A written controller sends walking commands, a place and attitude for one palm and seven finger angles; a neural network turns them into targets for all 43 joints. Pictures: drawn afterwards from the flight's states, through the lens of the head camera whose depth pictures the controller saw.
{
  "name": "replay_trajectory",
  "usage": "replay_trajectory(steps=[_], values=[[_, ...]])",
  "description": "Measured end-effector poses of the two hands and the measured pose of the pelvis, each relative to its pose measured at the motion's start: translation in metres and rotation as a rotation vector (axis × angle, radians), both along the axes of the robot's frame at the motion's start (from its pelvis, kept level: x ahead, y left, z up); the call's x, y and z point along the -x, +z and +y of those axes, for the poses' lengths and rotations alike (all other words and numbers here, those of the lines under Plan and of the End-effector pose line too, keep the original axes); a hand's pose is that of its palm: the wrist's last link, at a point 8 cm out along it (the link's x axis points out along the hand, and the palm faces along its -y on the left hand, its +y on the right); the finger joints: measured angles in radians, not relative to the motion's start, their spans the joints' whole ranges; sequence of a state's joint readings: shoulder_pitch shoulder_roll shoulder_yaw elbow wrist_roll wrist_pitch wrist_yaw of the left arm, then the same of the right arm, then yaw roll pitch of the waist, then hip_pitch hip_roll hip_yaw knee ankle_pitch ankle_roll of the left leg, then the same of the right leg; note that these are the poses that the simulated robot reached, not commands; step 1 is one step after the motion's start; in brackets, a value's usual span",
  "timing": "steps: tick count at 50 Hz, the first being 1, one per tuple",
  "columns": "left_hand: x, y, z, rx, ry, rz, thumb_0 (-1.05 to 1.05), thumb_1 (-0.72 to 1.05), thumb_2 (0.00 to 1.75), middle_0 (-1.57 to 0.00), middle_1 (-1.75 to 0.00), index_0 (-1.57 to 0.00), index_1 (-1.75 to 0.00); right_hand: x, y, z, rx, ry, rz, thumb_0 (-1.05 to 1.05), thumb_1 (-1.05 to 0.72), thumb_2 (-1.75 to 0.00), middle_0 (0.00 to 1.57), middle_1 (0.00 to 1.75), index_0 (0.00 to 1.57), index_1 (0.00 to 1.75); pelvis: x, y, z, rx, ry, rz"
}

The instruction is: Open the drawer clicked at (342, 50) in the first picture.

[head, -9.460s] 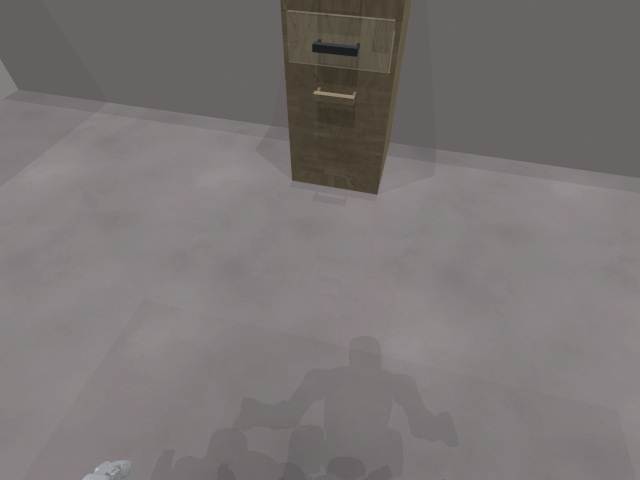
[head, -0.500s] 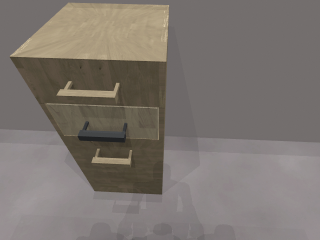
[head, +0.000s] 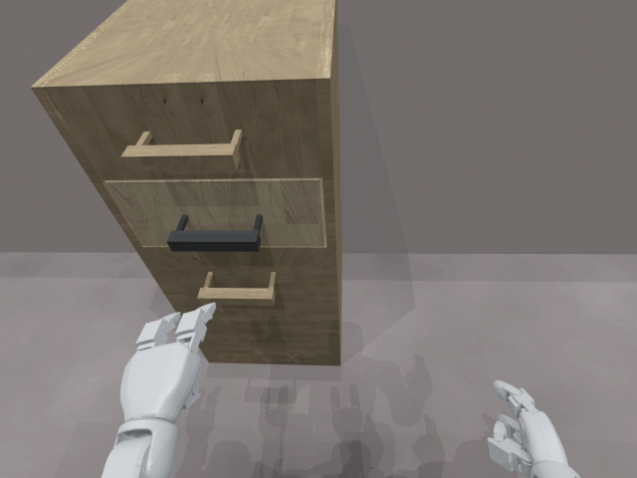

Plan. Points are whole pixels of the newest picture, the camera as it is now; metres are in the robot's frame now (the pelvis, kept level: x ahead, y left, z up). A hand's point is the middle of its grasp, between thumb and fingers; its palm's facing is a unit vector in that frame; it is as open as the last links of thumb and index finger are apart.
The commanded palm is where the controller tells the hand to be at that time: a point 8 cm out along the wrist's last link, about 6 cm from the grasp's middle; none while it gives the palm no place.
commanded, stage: raise the hand with hooked fingers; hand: left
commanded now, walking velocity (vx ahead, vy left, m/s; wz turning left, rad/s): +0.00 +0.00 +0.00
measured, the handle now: (217, 230) +0.54 +0.24 -0.05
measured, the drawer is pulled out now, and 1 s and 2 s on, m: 0.00 0.00 0.00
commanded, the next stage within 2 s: move the hooked fingers above the handle in 1.58 s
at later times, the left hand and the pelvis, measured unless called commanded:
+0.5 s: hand (155, 375) +0.24 +0.23 +0.02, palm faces +0.00 -0.14 -0.99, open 10.9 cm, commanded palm +0.21 +0.24 +0.07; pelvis -0.01 +0.01 +0.01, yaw +2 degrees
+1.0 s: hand (121, 310) +0.29 +0.26 +0.08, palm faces +0.07 -0.10 -0.99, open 13.5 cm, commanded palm +0.27 +0.27 +0.14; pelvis +0.01 +0.03 +0.02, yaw +2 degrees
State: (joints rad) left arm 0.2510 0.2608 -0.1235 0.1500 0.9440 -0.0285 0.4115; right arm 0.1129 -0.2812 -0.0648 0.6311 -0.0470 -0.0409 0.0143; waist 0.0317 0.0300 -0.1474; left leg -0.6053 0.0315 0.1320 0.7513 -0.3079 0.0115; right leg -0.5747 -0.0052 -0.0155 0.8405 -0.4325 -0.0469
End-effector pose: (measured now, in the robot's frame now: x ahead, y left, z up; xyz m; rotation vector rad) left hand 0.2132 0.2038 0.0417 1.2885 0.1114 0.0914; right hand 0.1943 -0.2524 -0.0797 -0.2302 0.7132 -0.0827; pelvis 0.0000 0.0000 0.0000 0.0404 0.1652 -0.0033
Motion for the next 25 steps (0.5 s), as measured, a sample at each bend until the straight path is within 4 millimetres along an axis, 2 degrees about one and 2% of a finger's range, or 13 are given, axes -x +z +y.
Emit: replay_trajectory(steps=[3,5,8,11,14,18,21,25], values=[[0.020,-0.012,-0.014,-0.056,-0.051,-0.014,0.01,0.67,0.79,-0.22,-0.46,-0.21,-0.46,-0.022,0.009,0.009,0.000,0.061,-0.024,0.01,-0.91,-0.90,0.20,0.30,0.19,0.30,0.006,-0.007,-0.003,-0.004,0.000,0.012],[0.036,-0.019,-0.014,-0.099,-0.046,-0.014,0.01,0.62,0.77,-0.22,-0.49,-0.22,-0.49,-0.033,0.011,0.018,0.001,0.101,-0.032,0.01,-0.91,-0.90,0.20,0.30,0.19,0.30,0.009,-0.011,-0.005,-0.002,0.007,0.012],[0.052,-0.023,-0.002,-0.152,0.002,-0.014,0.00,0.54,0.74,-0.24,-0.54,-0.23,-0.54,-0.044,0.009,0.035,-0.007,0.144,-0.037,0.01,-0.91,-0.90,0.20,0.30,0.19,0.30,0.013,-0.016,-0.007,0.009,0.029,0.002],[0.051,-0.016,0.017,-0.184,0.058,-0.033,0.00,0.46,0.71,-0.25,-0.58,-0.25,-0.58,-0.047,0.003,0.052,-0.022,0.172,-0.028,0.01,-0.91,-0.90,0.20,0.30,0.19,0.30,0.016,-0.018,-0.008,0.023,0.054,-0.018],[0.038,-0.002,0.031,-0.188,0.094,-0.051,0.00,0.39,0.68,-0.26,-0.63,-0.26,-0.63,-0.040,-0.004,0.068,-0.045,0.188,0.000,0.01,-0.91,-0.90,0.20,0.30,0.20,0.30,0.018,-0.015,-0.008,0.034,0.071,-0.039],[0.015,0.017,0.034,-0.165,0.084,-0.045,0.00,0.29,0.64,-0.26,-0.69,-0.26,-0.69,-0.020,-0.010,0.079,-0.079,0.178,0.066,0.01,-0.91,-0.90,0.20,0.30,0.20,0.30,0.017,-0.007,-0.004,0.039,0.071,-0.057],[0.003,0.024,0.029,-0.147,0.042,-0.019,0.00,0.23,0.61,-0.27,-0.73,-0.26,-0.73,-0.002,-0.014,0.078,-0.088,0.150,0.124,0.01,-0.91,-0.90,0.21,0.30,0.20,0.30,0.013,0.000,0.000,0.037,0.058,-0.061],[-0.004,0.029,0.028,-0.140,-0.017,-0.001,0.00,0.14,0.58,-0.27,-0.79,-0.27,-0.79,0.019,-0.017,0.067,-0.070,0.100,0.189,0.01,-0.91,-0.90,0.21,0.30,0.20,0.30,0.008,0.006,0.006,0.035,0.042,-0.063]])
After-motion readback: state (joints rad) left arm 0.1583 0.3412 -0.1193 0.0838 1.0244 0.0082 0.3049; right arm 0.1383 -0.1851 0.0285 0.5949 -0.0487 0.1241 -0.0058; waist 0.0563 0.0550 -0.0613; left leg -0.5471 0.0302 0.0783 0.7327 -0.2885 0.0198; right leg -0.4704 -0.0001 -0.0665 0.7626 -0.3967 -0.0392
